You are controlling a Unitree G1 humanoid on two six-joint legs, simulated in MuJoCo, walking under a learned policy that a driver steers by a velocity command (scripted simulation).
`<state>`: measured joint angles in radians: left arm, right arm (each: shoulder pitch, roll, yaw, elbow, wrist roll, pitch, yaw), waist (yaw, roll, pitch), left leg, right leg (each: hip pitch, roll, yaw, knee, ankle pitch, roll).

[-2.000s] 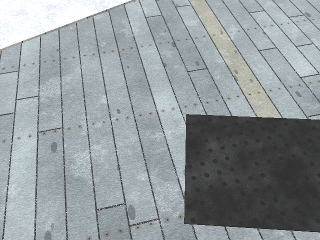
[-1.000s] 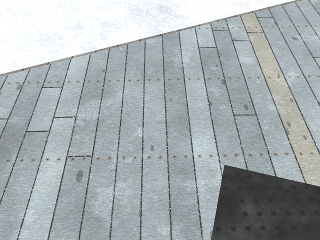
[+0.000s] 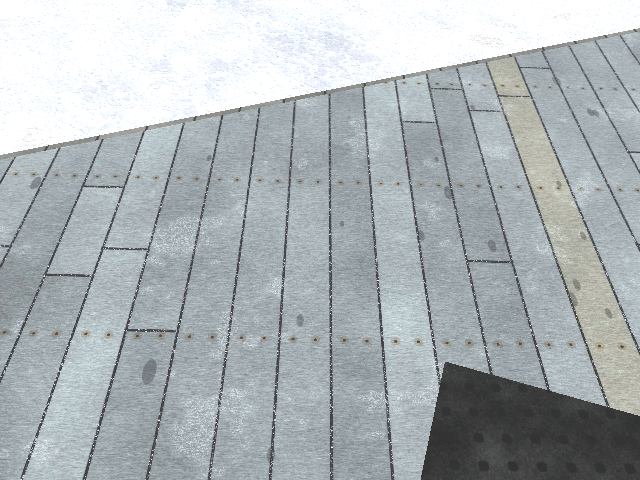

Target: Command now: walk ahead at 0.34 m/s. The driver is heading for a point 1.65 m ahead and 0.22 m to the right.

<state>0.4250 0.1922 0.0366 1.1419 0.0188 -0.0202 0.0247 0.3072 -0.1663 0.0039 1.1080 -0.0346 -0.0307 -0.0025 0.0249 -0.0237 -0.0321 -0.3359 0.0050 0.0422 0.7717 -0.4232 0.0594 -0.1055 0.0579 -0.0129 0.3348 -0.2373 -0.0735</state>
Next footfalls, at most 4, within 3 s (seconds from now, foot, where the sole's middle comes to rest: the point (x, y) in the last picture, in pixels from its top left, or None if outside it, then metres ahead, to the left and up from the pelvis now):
0.12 left None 0.09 0.12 -0.78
0.56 right None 0.41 -0.02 -0.78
1.08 left None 0.41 0.16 -0.78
1.48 right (402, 472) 0.58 -0.15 -0.78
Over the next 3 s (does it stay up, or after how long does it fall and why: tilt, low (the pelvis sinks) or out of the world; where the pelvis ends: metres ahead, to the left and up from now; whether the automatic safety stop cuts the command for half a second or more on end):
stays up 1.29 -0.15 0.00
